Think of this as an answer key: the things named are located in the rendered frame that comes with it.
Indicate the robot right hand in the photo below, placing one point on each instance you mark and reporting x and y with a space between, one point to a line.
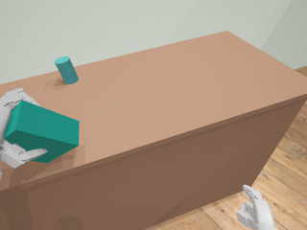
257 212

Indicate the robot left hand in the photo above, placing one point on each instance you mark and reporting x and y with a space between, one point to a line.
14 155

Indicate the table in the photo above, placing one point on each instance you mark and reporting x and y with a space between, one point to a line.
162 132

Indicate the sponge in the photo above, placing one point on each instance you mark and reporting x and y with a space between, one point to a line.
33 127

